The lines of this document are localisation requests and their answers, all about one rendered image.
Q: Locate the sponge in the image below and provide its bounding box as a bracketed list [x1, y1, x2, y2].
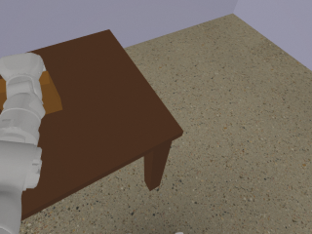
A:
[0, 70, 62, 115]

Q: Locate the left robot forearm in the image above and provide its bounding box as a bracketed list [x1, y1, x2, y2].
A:
[0, 73, 46, 146]

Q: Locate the robot left upper arm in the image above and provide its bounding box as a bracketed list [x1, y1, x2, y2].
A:
[0, 140, 42, 234]

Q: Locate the table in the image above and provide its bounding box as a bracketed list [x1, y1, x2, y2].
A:
[0, 29, 183, 221]

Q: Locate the left robot hand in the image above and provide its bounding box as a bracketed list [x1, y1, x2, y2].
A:
[0, 52, 46, 105]

